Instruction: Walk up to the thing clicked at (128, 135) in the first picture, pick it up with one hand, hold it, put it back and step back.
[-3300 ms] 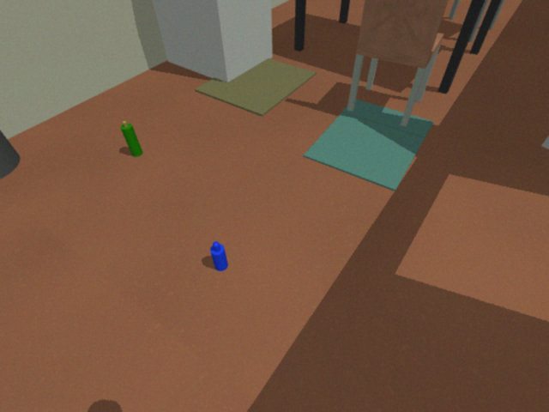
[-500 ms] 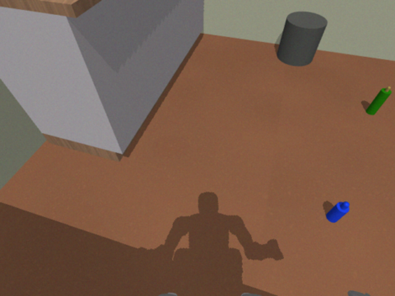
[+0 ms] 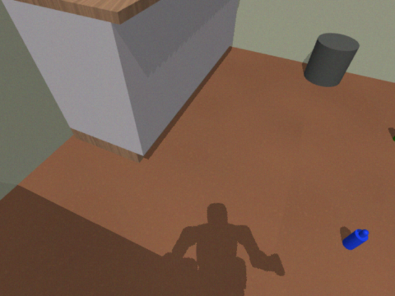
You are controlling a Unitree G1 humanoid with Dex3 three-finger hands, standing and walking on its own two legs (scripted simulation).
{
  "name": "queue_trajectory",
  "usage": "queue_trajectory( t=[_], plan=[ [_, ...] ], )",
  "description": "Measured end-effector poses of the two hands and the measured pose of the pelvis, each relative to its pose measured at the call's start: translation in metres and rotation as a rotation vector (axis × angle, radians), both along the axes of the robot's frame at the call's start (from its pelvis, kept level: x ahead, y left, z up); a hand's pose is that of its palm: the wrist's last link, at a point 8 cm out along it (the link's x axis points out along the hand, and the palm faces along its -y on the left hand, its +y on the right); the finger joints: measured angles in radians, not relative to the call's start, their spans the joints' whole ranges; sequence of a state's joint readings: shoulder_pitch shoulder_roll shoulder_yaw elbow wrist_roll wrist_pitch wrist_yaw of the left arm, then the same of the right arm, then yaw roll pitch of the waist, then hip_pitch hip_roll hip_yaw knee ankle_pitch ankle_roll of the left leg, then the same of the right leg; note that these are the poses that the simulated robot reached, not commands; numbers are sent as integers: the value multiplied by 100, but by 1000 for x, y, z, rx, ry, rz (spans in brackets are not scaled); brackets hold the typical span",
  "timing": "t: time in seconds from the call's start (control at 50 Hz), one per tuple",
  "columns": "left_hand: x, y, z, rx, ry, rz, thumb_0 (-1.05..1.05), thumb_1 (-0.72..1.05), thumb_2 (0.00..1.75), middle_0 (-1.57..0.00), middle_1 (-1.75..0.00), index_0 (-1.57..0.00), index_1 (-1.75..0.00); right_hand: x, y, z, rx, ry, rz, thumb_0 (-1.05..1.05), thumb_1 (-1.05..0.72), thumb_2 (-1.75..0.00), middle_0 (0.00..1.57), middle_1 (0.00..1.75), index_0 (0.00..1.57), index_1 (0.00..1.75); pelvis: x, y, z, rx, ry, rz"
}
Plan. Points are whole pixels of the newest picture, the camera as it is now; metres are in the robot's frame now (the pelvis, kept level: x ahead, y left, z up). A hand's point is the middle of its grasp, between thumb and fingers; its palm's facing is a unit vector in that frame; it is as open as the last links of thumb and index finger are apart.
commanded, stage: walk up
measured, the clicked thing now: out of the picture +1.24 -1.44 -0.64
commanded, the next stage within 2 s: stand in 0.58 s
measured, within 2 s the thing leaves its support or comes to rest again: neither
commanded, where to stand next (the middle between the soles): +0.06 -0.03 m, yaw -1 degrees
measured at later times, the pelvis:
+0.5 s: pelvis +0.00 -0.02 +0.02, yaw +2 degrees
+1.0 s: pelvis +0.00 -0.02 +0.03, yaw +1 degrees
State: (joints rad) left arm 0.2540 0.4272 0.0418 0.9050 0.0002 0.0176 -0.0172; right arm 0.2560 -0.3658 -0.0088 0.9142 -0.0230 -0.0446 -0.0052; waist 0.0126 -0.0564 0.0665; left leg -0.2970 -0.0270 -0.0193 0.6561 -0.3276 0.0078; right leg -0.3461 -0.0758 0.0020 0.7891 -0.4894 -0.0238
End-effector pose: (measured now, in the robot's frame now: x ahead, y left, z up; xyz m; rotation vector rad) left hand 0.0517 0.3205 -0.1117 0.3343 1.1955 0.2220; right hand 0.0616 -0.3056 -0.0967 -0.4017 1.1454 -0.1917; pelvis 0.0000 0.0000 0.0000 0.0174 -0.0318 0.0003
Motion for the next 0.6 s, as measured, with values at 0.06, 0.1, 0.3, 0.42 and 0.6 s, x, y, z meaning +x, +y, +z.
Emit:
queue_trajectory(
  t=[0.06,0.1,0.3,0.42,0.6],
  plan=[
    [4,-11,-5,-14,-5,-3,1,91,90,-21,-30,-21,-30,8,-5,-1,0,-10,-3,1,-90,-90,21,30,21,30,0,-4,-1,-17,-10,-1],
    [6,-20,-4,-27,-7,-10,1,91,90,-21,-30,-21,-30,15,-7,-2,3,-19,-11,1,-90,-90,21,30,21,30,-1,-6,0,-33,-15,6],
    [21,-39,7,-50,-39,-14,1,91,90,-21,-30,-21,-30,38,-8,1,39,-33,16,1,-90,-90,21,30,21,30,2,-16,10,-19,-9,23],
    [30,-36,14,-40,-49,2,1,91,90,-21,-30,-21,-30,41,-8,3,45,-16,18,1,-90,-90,21,30,21,30,4,-17,15,-20,-11,29],
    [33,-30,17,-37,-30,22,1,91,90,-21,-30,-21,-30,34,-7,6,39,31,4,1,-90,-90,21,30,21,30,7,-16,21,-21,-10,30]
  ],
)
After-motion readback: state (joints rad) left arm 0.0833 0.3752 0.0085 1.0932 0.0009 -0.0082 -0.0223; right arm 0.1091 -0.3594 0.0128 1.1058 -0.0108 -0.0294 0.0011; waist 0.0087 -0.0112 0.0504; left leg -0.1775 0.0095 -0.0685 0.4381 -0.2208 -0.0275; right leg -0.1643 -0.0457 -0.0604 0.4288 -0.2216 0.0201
